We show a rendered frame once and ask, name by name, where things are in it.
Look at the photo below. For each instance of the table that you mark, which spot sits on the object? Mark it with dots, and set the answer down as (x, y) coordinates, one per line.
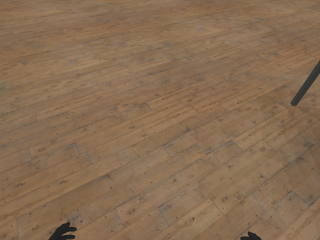
(309, 81)

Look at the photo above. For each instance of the left robot hand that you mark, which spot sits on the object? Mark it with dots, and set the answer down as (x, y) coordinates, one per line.
(64, 228)

